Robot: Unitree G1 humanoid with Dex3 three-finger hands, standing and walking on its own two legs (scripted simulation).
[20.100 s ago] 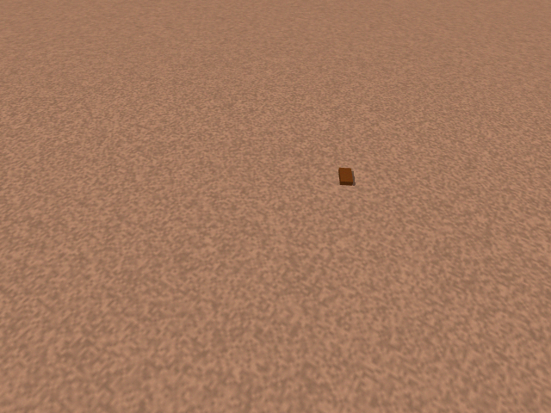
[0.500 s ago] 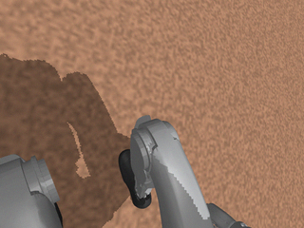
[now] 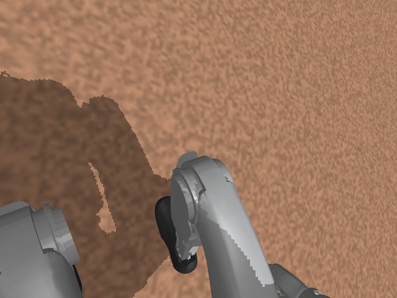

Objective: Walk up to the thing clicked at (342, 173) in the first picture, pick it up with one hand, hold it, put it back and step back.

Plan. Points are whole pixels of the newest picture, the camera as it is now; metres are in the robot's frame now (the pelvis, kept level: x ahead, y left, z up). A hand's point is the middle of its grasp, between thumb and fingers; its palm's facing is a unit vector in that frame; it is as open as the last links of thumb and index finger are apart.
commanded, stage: close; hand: left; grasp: from above
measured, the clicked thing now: out of the picture +0.44 +0.30 -0.29
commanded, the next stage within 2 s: settle in 0.50 s
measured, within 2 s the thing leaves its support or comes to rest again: leaves its support in 0.98 s
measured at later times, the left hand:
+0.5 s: hand out of the picture +0.43 +0.29 -0.26, palm faces -0.45 -0.14 -0.88, open 9.6 cm
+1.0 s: hand out of the picture +0.43 +0.31 -0.25, palm faces -0.44 -0.15 -0.89, open 9.2 cm
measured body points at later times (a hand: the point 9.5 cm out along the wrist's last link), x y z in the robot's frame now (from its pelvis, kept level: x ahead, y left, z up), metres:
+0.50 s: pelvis +0.00 +0.00 +0.00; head +0.27 +0.13 +0.33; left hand +0.45 +0.30 -0.21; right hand +0.06 -0.26 -0.06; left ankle +0.06 +0.12 -0.27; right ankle +0.12 -0.14 -0.27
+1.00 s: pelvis +0.01 +0.00 +0.00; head +0.27 +0.13 +0.34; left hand +0.45 +0.31 -0.20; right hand +0.06 -0.26 -0.06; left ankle +0.06 +0.12 -0.27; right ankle +0.12 -0.14 -0.27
